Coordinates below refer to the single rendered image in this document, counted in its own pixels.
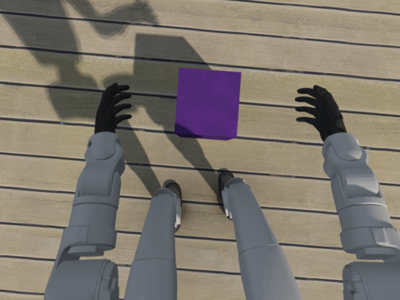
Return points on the right robot upper arm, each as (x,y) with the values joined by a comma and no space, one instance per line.
(371,281)

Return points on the left robot upper arm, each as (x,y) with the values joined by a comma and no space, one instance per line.
(91,279)

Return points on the robot right hand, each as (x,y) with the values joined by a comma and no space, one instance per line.
(328,119)

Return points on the left robot foot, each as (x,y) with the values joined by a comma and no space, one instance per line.
(174,187)

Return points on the carton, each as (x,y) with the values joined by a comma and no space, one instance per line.
(207,104)

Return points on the robot left hand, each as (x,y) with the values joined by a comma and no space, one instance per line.
(106,112)

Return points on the right robot shin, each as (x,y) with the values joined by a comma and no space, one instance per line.
(236,180)

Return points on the robot right forearm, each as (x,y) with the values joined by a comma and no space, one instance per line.
(367,230)

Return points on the robot left forearm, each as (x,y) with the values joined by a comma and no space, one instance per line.
(91,229)

